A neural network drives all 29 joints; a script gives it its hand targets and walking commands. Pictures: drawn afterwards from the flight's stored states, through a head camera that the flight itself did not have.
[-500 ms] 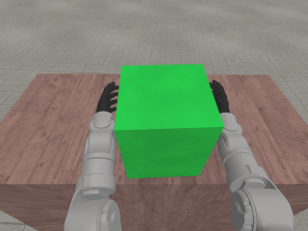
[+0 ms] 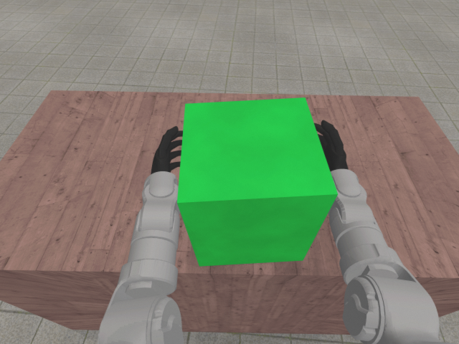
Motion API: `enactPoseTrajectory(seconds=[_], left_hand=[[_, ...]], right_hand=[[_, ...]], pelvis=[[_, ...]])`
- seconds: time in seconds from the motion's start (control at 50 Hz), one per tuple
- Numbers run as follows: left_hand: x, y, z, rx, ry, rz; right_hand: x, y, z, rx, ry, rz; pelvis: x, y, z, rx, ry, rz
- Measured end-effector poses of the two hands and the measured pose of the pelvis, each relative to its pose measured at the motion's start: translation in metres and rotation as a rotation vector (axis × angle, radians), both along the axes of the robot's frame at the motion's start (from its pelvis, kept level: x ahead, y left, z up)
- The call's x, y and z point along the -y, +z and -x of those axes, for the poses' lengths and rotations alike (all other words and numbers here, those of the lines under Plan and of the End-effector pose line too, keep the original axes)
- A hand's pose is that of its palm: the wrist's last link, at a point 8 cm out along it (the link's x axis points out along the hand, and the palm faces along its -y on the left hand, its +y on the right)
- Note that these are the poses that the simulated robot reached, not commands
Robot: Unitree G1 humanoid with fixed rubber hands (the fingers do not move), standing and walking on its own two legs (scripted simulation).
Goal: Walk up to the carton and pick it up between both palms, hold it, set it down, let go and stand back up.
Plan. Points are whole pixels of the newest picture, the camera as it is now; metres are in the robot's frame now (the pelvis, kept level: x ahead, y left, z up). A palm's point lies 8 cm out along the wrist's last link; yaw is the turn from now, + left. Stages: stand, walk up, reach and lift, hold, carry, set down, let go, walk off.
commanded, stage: set down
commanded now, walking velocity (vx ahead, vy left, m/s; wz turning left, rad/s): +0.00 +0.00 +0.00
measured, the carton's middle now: (248, 187) +0.39 +0.00 +0.04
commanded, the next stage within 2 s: none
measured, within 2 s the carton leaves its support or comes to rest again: rests again in 0.38 s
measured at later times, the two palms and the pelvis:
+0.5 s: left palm (164, 176) +0.38 +0.15 +0.08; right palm (334, 174) +0.40 -0.15 +0.08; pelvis -0.01 +0.00 +0.00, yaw +0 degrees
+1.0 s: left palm (165, 178) +0.38 +0.15 +0.08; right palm (334, 175) +0.40 -0.15 +0.08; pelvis -0.01 +0.00 +0.00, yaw +0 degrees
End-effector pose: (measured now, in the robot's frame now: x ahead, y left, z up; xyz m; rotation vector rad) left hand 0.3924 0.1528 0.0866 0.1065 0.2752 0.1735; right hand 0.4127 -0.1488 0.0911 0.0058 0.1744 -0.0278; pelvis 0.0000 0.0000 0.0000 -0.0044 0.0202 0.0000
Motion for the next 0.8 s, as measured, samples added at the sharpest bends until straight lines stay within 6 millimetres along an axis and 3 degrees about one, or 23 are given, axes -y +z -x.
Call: enactPoseTrajectory(seconds=[0.24,0.54,0.8], left_hand=[[-0.001,0.005,-0.002,0.037,0.004,-0.004],[0.002,-0.004,0.011,0.018,-0.001,0.002],[0.003,-0.008,0.010,0.019,0.003,0.013]], right_hand=[[-0.001,0.002,-0.001,0.034,0.002,0.004],[0.002,-0.009,0.014,-0.002,-0.001,0.023],[0.003,-0.012,0.014,-0.012,0.001,0.020]], pelvis=[[0.000,0.000,-0.001,-0.015,0.000,0.000],[0.001,0.000,0.007,-0.004,0.001,-0.001],[0.002,0.000,0.006,-0.008,0.001,-0.001]])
